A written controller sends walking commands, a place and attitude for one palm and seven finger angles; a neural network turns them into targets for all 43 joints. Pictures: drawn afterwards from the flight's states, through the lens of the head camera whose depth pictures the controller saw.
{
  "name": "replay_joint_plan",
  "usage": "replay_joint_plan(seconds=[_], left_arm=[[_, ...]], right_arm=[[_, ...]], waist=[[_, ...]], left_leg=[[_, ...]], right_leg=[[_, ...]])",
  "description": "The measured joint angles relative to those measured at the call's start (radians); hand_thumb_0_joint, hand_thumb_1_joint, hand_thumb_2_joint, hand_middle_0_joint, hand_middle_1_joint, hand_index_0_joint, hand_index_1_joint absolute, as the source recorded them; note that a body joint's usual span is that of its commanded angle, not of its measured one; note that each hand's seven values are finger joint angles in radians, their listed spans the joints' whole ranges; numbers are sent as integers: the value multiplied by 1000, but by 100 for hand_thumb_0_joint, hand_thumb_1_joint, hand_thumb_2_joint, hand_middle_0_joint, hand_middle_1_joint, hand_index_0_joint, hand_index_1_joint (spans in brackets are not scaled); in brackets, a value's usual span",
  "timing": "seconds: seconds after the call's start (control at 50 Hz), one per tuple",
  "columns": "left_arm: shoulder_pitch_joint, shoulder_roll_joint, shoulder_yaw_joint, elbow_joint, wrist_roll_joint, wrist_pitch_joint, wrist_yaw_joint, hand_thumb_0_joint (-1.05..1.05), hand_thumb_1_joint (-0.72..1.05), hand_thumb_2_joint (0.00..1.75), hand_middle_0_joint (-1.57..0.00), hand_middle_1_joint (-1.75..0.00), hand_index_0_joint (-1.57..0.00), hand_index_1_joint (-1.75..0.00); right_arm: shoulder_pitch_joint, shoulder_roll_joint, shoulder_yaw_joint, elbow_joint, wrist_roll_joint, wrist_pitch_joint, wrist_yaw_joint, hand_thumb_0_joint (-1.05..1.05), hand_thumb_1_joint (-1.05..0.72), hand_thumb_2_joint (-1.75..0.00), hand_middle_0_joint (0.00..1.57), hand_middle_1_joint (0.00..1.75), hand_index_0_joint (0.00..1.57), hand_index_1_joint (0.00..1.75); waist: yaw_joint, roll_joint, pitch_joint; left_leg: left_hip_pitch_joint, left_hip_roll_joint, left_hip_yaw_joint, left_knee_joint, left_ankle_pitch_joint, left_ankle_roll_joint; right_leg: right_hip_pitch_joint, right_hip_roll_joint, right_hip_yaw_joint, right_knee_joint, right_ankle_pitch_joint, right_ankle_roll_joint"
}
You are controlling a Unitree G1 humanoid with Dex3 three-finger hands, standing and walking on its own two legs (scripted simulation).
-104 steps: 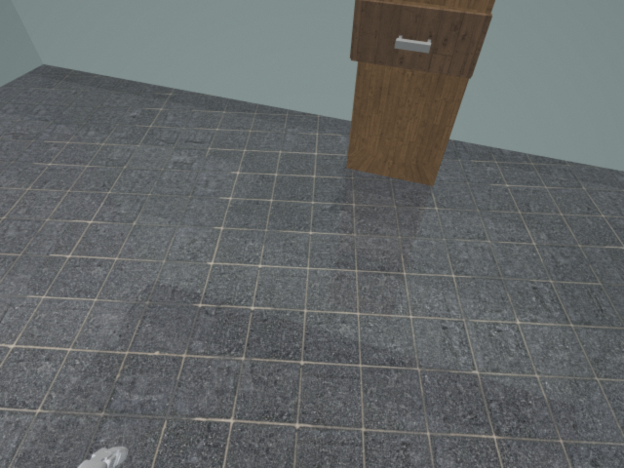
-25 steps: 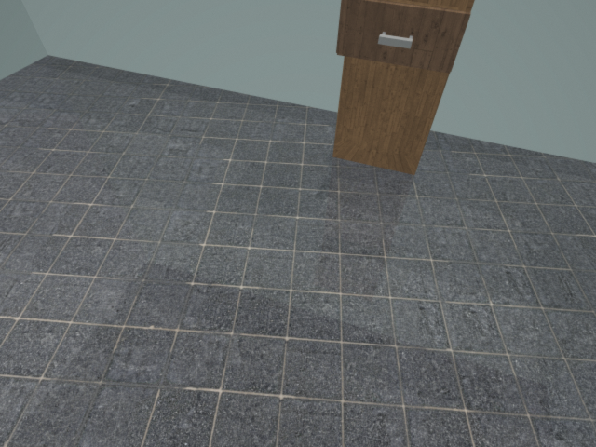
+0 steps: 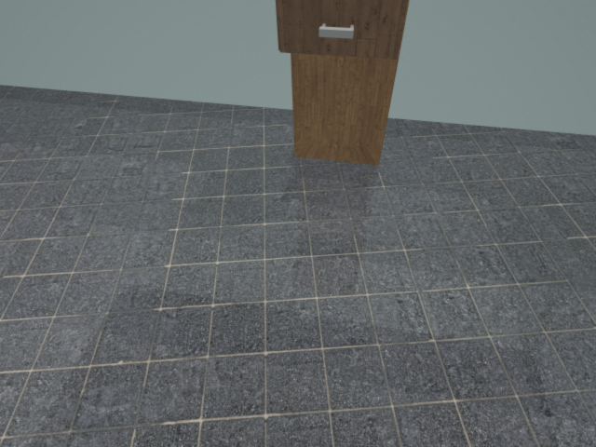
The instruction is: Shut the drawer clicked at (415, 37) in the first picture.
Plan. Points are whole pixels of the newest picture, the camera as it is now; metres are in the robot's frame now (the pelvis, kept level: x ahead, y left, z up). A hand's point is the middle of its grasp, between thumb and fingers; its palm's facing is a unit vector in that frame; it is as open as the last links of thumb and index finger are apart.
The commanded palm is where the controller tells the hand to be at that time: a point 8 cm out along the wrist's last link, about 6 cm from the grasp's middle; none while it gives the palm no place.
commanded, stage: walk to a spot facing it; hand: left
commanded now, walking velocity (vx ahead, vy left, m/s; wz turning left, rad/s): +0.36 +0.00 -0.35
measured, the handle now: (337, 29) +1.28 -0.03 +0.03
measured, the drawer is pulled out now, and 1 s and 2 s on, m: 0.30 0.30 0.30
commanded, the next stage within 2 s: turn to face it in 1.30 s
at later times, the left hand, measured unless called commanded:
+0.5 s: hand out of the picture +0.13 +0.19 -0.18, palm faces -0.02 -0.99 -0.15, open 7.4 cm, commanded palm none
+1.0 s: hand (275, 228) +0.60 +0.11 -0.16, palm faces -0.38 -0.91 -0.15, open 7.4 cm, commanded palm none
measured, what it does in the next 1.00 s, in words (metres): walks ahead, turning right: left foot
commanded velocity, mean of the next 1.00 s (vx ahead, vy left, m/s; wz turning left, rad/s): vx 0.36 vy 0.00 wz -0.31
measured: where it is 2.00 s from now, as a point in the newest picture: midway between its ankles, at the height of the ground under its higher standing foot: (343, 310)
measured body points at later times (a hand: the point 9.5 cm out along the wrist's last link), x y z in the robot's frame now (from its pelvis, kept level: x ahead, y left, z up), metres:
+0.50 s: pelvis +0.22 +0.03 -0.01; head +0.25 +0.04 +0.44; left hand +0.14 +0.25 -0.17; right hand +0.32 -0.21 -0.14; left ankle +0.31 +0.10 -0.73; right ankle +0.01 -0.08 -0.69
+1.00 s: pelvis +0.43 -0.01 +0.00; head +0.47 -0.02 +0.45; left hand +0.62 +0.16 -0.15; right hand +0.25 -0.16 -0.14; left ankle +0.31 +0.10 -0.72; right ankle +0.51 -0.15 -0.71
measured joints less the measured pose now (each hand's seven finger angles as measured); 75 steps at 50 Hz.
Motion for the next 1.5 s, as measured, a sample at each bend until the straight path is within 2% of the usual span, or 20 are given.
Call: replay_joint_plan(seconds=[0.04, 0.12, 0.26, 0.34, 0.44, 0.48, 0.54, 0.6, 0.68, 0.76, 0.86, 0.96, 1.0, 1.04, 1.1, 1.16, 1.22, 1.3, 1.44, 1.5], left_arm=[[11, -19, 2, -4, -3, -33, 13, 1, 91, 90, -20, -30, -20, -30], [75, -49, 1, 2, -7, -57, 37, 1, 91, 90, -21, -30, -20, -30], [154, -106, -15, 63, -3, -70, 45, 1, 91, 90, -21, -30, -21, -30], [164, -116, -14, 77, -1, -77, 55, 1, 90, 90, -21, -30, -21, -30], [168, -102, -4, 88, -2, -79, 65, 1, 90, 90, -21, -30, -21, -30], [164, -93, 5, 100, -9, -70, 64, 1, 90, 90, -21, -30, -21, -30], [115, -72, 14, 99, -16, -52, 60, 1, 91, 90, -21, -30, -20, -30], [47, -47, 29, 68, -4, -41, 49, 1, 91, 90, -20, -30, -20, -30], [-38, -26, 47, 1, 7, -26, 41, 1, 91, 90, -20, -30, -20, -30], [-105, -21, 55, -39, 11, -12, 29, 1, 91, 90, -20, -30, -20, -30], [-163, -34, 45, -50, 10, 6, 16, 0, 91, 90, -20, -30, -20, -30], [-211, -53, 32, -52, 7, 9, 10, 1, 91, 90, -20, -30, -20, -30], [-224, -60, 27, -58, 6, -2, 10, 1, 91, 90, -20, -30, -20, -30], [-221, -60, 23, -65, 10, -29, 10, 1, 91, 90, -20, -30, -20, -30], [-205, -65, 24, -61, -4, -62, 25, 1, 91, 90, -20, -30, -20, -30], [-157, -65, 33, -39, -18, -67, 48, 0, 92, 90, -21, -30, -20, -30], [-107, -45, 36, -10, -10, -70, 61, -1, 94, 90, -21, -30, -21, -30], [-48, -40, 27, 29, -4, -66, 57, -1, 93, 90, -20, -30, -20, -30], [34, -47, 20, 61, -3, -60, 47, 0, 92, 90, -20, -30, -20, -30], [45, -45, 18, 78, -13, -44, 50, 0, 91, 90, -20, -30, -20, -30]], right_arm=[[17, 3, -3, 19, 2, 16, 0, 1, -90, -90, 21, 30, 20, 30], [13, 21, -8, 33, -1, 24, 9, 1, -90, -90, 20, 30, 20, 30], [-86, 41, -26, -43, 0, 4, 20, 1, -91, -90, 20, 30, 20, 30], [-135, 57, -24, -65, 2, -1, 25, 1, -91, -90, 20, 30, 20, 30], [-182, 86, -10, -81, 3, -23, 26, 1, -91, -90, 20, 30, 20, 30], [-185, 101, -6, -89, -5, -49, 18, 1, -91, -90, 20, 30, 20, 30], [-160, 116, 0, -87, -5, -64, 8, 1, -91, -90, 20, 30, 20, 30], [-97, 125, -6, -64, -1, -71, -8, 0, -91, -90, 20, 30, 20, 30], [-9, 92, -29, -28, 5, -82, -28, -2, -95, -90, 21, 30, 20, 30], [74, 77, -27, 15, 5, -76, -28, -1, -94, -90, 20, 30, 20, 30], [154, 89, -17, 47, 2, -72, -27, 0, -92, -90, 20, 30, 20, 30], [208, 113, -7, 68, -7, -64, -23, 1, -91, -90, 20, 30, 20, 30], [228, 120, -3, 79, -7, -57, -21, 1, -91, -90, 20, 30, 20, 30], [250, 133, 0, 94, -1, -44, -15, 1, -91, -90, 20, 30, 20, 30], [212, 140, 0, 100, 13, -19, -7, 1, -90, -90, 20, 30, 20, 30], [142, 131, -11, 69, 8, -10, -6, 1, -91, -90, 20, 30, 20, 30], [60, 115, -19, 15, -1, -10, -8, 1, -91, -90, 20, 30, 20, 30], [-27, 78, -35, -37, -4, -9, -8, 2, -94, -90, 20, 30, 20, 30], [-95, 52, -32, -64, -1, -27, 13, 1, -93, -90, 20, 30, 20, 30], [-108, 68, -19, -64, -7, -49, 5, 1, -92, -90, 20, 30, 20, 30]], waist=[[6, 16, 10], [28, -8, 0], [11, -15, 5], [24, -10, 16], [45, -28, 28], [31, -46, 31], [24, -64, 35], [11, -68, 24], [1, -73, -1], [-6, -77, -14], [-37, -59, 4], [-80, -36, 41], [-88, -21, 54], [-81, -21, 56], [-63, -19, 72], [-51, -14, 58], [-48, -6, 32], [-40, 4, 3], [13, -19, -9], [18, -58, 6]], left_leg=[[-97, 8, -37, 249, -82, 9], [-269, -4, -41, 522, -2, 14], [-467, 29, -42, 464, 199, -12], [-484, 31, -30, 324, 242, -6], [-374, -16, 10, 79, 243, 34], [-324, -34, 28, 65, 234, 66], [-259, -33, 72, 99, 137, 102], [-154, -39, 99, 7, 135, 100], [-45, -56, 127, -111, 141, 104], [43, -72, 153, -192, 127, 98], [142, -71, 183, -246, 85, 80], [219, -48, 218, -241, 7, 42], [234, -21, 230, -194, -45, 20], [198, 20, 234, -24, -102, 8], [-15, 35, 78, 503, -96, 17], [-201, 40, -8, 702, 1, 22], [-330, 68, -31, 622, 58, 11], [-398, 88, -28, 401, 140, -5], [-290, 49, 9, 67, 202, 1], [-241, 12, 42, 54, 197, 60]], right_leg=[[3, 20, -17, 29, 4, -25], [90, 35, 5, -76, -8, -46], [228, 50, 66, -272, 34, -41], [300, 54, 86, -319, 5, -29], [363, 40, 113, -270, -99, -2], [300, 28, 113, -51, -167, -4], [80, 22, 106, 470, -131, -23], [-100, -18, 57, 656, -14, -18], [-268, -68, 43, 616, 96, 2], [-358, -102, 46, 530, 200, 25], [-354, -114, 4, 321, 246, 30], [-278, -79, -57, 110, 183, -4], [-230, -46, -83, 50, 137, -30], [-157, -20, -102, -22, 167, -64], [-132, 2, -98, 45, 116, -71], [-44, 24, -90, -28, 99, -54], [27, 38, -78, -112, 109, -51], [97, 40, -62, -174, 96, -35], [188, 26, -37, -157, -5, 17], [135, -13, -18, 54, -112, 27]])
